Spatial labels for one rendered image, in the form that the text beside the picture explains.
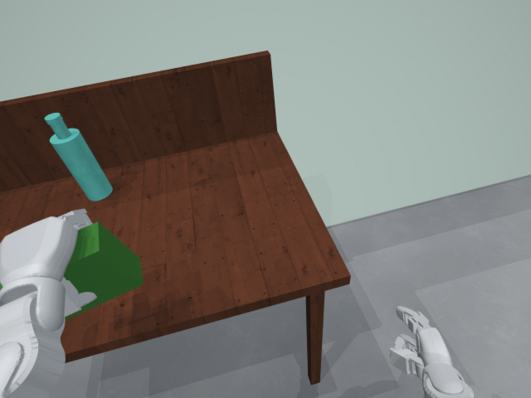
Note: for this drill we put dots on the robot left forearm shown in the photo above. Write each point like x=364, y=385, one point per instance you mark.
x=32, y=320

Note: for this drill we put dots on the robot right hand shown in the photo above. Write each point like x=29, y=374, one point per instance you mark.
x=410, y=355

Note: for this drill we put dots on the table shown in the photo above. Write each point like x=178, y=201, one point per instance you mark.
x=205, y=193

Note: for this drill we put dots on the robot left hand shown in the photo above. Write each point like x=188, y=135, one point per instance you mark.
x=44, y=249

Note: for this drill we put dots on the sponge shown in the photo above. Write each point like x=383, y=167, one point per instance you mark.
x=103, y=265

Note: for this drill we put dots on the robot right forearm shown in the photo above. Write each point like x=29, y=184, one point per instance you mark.
x=441, y=380

